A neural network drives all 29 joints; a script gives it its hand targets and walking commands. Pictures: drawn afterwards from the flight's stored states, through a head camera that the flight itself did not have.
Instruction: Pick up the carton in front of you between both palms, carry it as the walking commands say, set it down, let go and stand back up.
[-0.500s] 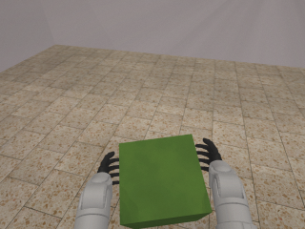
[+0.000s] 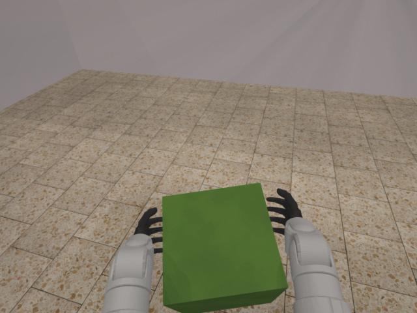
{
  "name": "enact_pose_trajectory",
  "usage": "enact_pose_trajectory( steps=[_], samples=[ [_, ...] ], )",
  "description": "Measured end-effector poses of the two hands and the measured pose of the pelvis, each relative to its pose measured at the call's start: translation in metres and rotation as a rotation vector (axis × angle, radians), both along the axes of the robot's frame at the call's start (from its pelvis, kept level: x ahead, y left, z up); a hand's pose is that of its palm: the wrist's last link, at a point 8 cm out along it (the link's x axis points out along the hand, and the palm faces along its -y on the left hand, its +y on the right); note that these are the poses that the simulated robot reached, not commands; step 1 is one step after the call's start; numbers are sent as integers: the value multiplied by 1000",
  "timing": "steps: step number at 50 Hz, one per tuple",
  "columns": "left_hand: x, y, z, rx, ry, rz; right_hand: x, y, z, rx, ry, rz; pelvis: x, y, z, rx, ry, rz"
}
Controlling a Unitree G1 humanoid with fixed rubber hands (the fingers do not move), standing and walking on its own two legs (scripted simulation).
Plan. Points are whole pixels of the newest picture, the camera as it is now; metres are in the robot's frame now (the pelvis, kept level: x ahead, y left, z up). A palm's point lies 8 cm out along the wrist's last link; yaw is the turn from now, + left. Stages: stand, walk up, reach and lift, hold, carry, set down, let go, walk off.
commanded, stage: set down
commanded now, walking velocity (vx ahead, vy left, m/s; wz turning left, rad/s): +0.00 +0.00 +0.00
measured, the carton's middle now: (220, 253) +0.31 -0.01 -0.06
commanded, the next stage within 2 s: none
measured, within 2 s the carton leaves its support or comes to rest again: neither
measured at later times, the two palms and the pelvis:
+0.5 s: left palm (167, 265) +0.32 +0.12 -0.13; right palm (281, 247) +0.34 -0.16 -0.09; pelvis -0.02 +0.03 -0.05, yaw +0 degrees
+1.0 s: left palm (182, 270) +0.38 +0.10 -0.28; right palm (279, 269) +0.36 -0.18 -0.24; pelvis -0.05 +0.02 -0.18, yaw +0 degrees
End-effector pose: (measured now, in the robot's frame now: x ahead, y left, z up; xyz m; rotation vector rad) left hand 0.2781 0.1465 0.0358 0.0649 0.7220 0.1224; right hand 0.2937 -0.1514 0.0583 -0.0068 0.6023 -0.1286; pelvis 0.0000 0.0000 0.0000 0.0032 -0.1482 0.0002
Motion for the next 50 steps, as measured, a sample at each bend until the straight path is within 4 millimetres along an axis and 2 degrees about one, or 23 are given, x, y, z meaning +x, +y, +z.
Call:
enact_pose_trajectory(
  steps=[7,13,16,21,25,28,40,50],
  samples=[
    [15,1,-11,-3,30,0,15,3,-7,11,16,-24,4,5,-1,-3,19,6],
    [32,-6,-45,0,81,-19,32,0,-29,12,18,-85,2,13,-9,-7,100,11],
    [39,-13,-70,0,90,-43,38,-5,-53,-3,20,-105,-2,17,-15,-8,183,7],
    [45,-19,-124,-2,95,-66,41,-12,-106,-15,23,-120,-13,23,-30,-4,344,-4],
    [46,-23,-169,-20,91,-57,44,-11,-148,-6,10,-143,-22,25,-48,-2,475,-5],
    [52,-25,-196,-34,73,-44,47,-10,-172,3,-17,-169,-27,26,-64,-2,568,-4],
    [85,-34,-257,-44,44,-76,60,-22,-233,43,-50,-221,-43,22,-129,-6,765,5],
    [107,-45,-315,-13,64,-135,66,-33,-297,40,-27,-256,-54,19,-184,10,853,1]
  ],
)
